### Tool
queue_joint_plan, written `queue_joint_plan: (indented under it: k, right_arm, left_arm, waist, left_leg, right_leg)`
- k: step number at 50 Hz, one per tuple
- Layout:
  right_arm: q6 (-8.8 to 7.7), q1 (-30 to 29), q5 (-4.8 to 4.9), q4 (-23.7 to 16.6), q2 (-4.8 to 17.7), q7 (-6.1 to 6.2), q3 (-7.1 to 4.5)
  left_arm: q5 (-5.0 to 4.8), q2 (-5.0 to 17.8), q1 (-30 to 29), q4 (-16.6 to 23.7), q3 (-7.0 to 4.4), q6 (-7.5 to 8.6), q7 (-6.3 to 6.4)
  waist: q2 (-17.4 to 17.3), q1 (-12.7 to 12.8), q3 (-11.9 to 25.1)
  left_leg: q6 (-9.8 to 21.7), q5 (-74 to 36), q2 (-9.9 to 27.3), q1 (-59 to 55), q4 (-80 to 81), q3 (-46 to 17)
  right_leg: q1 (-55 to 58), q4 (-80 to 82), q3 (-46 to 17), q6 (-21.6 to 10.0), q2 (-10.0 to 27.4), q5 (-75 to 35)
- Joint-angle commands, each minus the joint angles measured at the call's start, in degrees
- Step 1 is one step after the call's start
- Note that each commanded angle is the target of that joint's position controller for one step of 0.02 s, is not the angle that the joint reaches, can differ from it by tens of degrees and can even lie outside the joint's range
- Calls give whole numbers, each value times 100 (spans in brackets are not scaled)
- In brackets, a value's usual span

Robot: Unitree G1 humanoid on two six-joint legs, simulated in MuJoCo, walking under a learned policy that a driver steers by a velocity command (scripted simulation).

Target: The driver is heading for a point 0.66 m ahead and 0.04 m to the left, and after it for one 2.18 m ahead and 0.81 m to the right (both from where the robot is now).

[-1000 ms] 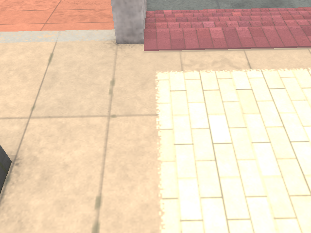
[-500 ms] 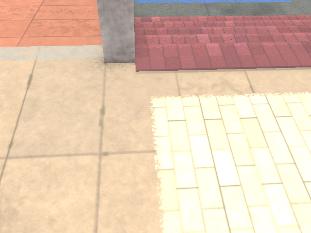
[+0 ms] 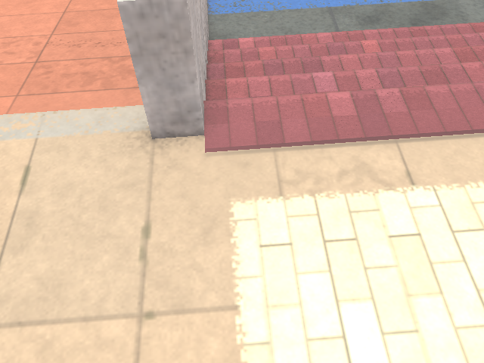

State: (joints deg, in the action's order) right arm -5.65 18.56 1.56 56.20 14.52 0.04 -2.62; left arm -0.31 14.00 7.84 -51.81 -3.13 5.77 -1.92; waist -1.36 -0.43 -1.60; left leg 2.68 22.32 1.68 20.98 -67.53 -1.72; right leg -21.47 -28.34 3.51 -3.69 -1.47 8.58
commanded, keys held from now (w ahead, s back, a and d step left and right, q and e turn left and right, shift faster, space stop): w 0.76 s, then w+e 0.24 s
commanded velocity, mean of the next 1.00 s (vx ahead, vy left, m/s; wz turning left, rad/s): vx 0.50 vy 0.00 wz -0.06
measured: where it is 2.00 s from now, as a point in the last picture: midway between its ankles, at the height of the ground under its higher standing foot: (290, 189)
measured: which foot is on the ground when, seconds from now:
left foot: up 0.00-0.44, down 0.46-1.00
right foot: down 0.00-0.46, up 0.48-1.00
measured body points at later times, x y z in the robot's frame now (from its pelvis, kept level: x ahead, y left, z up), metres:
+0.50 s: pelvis +0.28 +0.05 -0.01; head +0.32 +0.05 +0.44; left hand +0.24 +0.31 -0.16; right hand +0.48 -0.19 -0.11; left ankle +0.39 +0.14 -0.73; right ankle +0.09 -0.08 -0.69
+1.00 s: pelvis +0.55 +0.01 -0.01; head +0.58 +0.00 +0.44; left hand +0.76 +0.23 -0.11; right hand +0.51 -0.26 -0.15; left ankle +0.39 +0.14 -0.73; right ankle +0.68 -0.10 -0.73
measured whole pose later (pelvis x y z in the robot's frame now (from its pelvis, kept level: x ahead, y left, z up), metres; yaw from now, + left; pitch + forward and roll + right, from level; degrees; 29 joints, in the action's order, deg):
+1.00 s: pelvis +0.55 +0.01 -0.01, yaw -5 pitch +2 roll +2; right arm -3.9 20.7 0.5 57.7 15.0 0.8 -4.3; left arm -1.3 13.4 2.0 -49.2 -2.9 3.9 -2.7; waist 0.9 -3.0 -0.4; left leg -1.1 23.4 0.1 -5.8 -16.2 7.5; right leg -30.4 -31.4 2.2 -5.7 2.1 3.8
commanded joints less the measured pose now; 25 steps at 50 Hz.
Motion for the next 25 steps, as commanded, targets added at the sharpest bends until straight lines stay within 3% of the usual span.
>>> queue_joint_plan:
  k: [1, 3, 5, 7, 12, 17, 20, 21, 22, 23, 24, 25]
  right_arm:
    - [-16, -18, -44, -394, 489, 68, -175]
    - [95, 67, -66, -384, 303, 86, -167]
    - [130, -319, -103, -532, 369, 108, -200]
    - [121, -755, -134, -675, 365, 100, -213]
    - [63, -1721, -91, -938, 197, -5, -136]
    - [-10, -2434, -34, -1240, 215, -177, -74]
    - [-61, -2144, -22, -1244, 413, -248, -131]
    - [-71, -1669, -38, -1120, 565, -238, -211]
    - [-68, -721, -53, -817, 823, -203, -354]
    - [-58, 380, -132, -583, 1247, -142, -476]
    - [-33, 746, -151, -447, 1629, -160, -543]
    - [-25, 703, -111, -467, 1059, -155, -385]
  left_arm:
    - [83, 401, 206, 123, -49, 71, -27]
    - [67, 520, 403, -6, -77, 99, -9]
    - [71, 707, 608, -97, -118, 107, 66]
    - [55, 743, 827, -176, -118, 71, 141]
    - [-16, 792, 1293, -340, -103, 11, 216]
    - [-48, 847, 1738, -588, -143, -123, 242]
    - [-63, 961, 1579, -592, -199, -192, 274]
    - [-68, 1007, 1433, -559, -212, -214, 275]
    - [-54, 902, 1324, -516, -170, -236, 270]
    - [35, 726, 1333, -377, -81, -224, 265]
    - [37, -103, 2060, -362, 155, -83, 185]
    - [-104, 452, 1750, -436, 37, 67, 150]
  waist:
    - [568, -8, 372]
    - [555, -93, 251]
    - [444, -55, 86]
    - [396, 52, 11]
    - [426, 359, -173]
    - [435, 541, -394]
    - [603, 240, -162]
    - [682, -48, 151]
    - [595, -495, 706]
    - [50, -843, 1555]
    - [-1486, -455, 2333]
    - [-1063, -639, 2321]
  left_leg:
    - [68, -678, 687, 1336, -27, -267]
    - [-4, -881, 731, 1258, 264, -187]
    - [-113, -1364, 767, 1674, 777, -170]
    - [-194, -1946, 759, 2015, 1417, -147]
    - [-192, -2950, 503, 1848, 2961, 107]
    - [-67, -2456, 354, 2109, 3645, 151]
    - [161, -1864, 130, 1378, 3876, 294]
    - [273, -1810, -79, 593, 3944, 471]
    - [449, -1972, -201, -724, 4005, 543]
    - [829, -2117, 787, -2608, 3822, -576]
    - [1799, -1208, 2128, -4562, 4440, -3360]
    - [1692, -655, 2069, -4509, 4910, -3895]
  right_leg:
    - [1225, 1807, -1821, -901, 1476, -249]
    - [942, 2031, -1487, -995, 1391, -628]
    - [1022, 2154, -1297, -1032, 1395, -965]
    - [1256, 2181, -1144, -969, 1362, -1201]
    - [1578, 2232, -747, -749, 1194, -1069]
    - [2563, 1826, -801, -749, 1558, -1332]
    - [2813, 1284, -775, -603, 1676, -2536]
    - [2742, 765, -664, -521, 1574, -3516]
    - [2387, -286, -442, -368, 1268, -3956]
    - [1112, -2046, -206, -172, 922, -2485]
    - [-1218, -4096, -279, 199, -201, 1595]
    - [-1883, -4840, -1079, 109, -16, 2391]
Next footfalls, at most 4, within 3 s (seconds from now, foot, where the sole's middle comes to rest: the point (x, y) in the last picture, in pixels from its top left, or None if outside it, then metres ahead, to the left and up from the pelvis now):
0.46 left None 0.43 0.15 -0.77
1.02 right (295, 277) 0.72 -0.11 -0.77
1.52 left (249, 195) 1.03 0.02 -0.77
2.00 right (339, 170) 1.14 -0.30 -0.77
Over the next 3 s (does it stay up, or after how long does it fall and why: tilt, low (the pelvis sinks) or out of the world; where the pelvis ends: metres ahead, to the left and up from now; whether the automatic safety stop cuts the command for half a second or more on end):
stays up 1.44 -0.48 0.01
